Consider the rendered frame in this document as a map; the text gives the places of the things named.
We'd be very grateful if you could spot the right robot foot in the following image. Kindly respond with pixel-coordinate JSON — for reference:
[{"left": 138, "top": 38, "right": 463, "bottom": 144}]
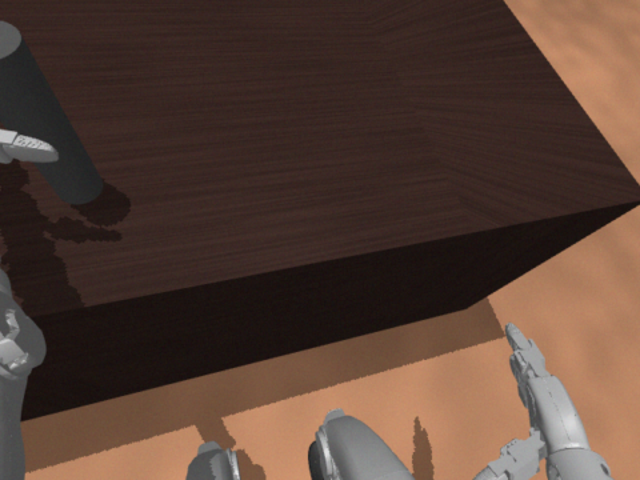
[{"left": 308, "top": 441, "right": 324, "bottom": 480}]

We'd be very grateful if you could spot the left robot hand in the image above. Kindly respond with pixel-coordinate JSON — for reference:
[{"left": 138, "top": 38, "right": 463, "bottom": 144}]
[{"left": 0, "top": 129, "right": 59, "bottom": 164}]

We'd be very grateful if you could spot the right robot hand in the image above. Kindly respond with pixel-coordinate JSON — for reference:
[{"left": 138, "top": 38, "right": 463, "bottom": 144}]
[{"left": 472, "top": 322, "right": 591, "bottom": 480}]

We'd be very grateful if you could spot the right robot arm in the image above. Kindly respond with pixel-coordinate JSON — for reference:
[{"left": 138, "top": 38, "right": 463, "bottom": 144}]
[{"left": 546, "top": 448, "right": 615, "bottom": 480}]

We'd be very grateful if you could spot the can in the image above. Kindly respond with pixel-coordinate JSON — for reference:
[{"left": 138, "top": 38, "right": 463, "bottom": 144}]
[{"left": 0, "top": 21, "right": 103, "bottom": 205}]

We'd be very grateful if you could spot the left robot arm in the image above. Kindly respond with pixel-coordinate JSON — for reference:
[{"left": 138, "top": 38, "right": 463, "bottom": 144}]
[{"left": 0, "top": 256, "right": 46, "bottom": 480}]

